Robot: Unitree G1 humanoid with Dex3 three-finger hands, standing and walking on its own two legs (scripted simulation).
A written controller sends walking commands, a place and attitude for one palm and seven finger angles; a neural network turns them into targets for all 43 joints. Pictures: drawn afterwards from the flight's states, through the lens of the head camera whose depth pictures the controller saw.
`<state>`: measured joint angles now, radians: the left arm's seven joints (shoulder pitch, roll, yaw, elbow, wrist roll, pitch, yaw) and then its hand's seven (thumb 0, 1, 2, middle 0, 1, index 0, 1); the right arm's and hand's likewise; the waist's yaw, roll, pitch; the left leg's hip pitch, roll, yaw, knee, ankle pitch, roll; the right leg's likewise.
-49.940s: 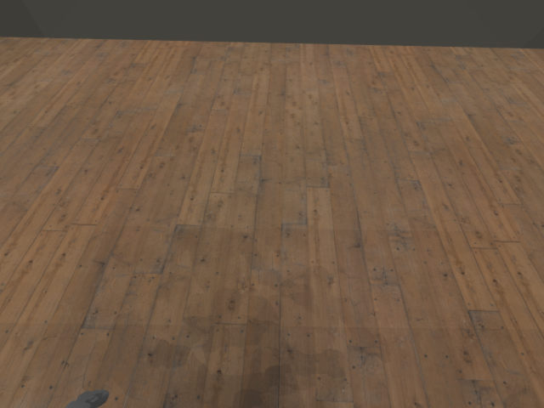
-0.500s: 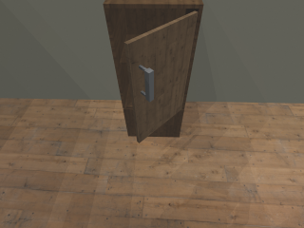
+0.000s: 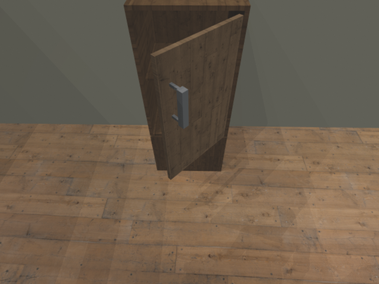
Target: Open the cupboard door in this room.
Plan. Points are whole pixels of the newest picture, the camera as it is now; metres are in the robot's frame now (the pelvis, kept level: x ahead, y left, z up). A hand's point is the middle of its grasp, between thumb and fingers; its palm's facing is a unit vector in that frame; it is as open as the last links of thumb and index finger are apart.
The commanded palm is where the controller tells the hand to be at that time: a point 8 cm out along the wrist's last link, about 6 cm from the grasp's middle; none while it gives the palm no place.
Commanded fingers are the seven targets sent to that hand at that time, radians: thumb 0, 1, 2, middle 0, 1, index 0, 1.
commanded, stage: walk to a spot facing it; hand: left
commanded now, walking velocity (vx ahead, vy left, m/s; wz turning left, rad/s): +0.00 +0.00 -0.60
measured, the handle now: (178, 105) +0.61 +0.07 +0.01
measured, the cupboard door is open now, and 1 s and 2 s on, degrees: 46 46 46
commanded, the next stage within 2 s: none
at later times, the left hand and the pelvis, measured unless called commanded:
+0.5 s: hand out of the picture +0.09 +0.17 -0.17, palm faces -0.19 -0.94 -0.29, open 7.4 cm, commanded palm none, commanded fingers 0.00 0.90 0.90 -0.20 -0.30 -0.20 -0.30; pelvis -0.02 -0.02 -0.01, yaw -15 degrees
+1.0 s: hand (148, 264) +0.20 +0.12 -0.17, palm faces -0.51 -0.83 -0.24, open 7.4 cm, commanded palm none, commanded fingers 0.00 0.90 0.90 -0.20 -0.30 -0.20 -0.30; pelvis +0.00 -0.01 -0.01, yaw -34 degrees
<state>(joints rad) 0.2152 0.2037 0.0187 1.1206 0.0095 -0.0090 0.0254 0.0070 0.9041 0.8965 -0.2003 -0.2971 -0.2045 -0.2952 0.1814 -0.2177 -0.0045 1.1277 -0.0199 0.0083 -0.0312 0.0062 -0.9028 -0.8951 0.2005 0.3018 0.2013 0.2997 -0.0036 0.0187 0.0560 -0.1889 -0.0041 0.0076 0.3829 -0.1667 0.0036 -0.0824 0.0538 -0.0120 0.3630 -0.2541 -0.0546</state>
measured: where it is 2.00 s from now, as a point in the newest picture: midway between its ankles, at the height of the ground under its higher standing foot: outside the picture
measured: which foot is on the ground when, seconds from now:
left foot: down 0.00-0.38, up 0.40-0.74, down 0.76-1.00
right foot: down 0.00-0.76, up 0.78-1.00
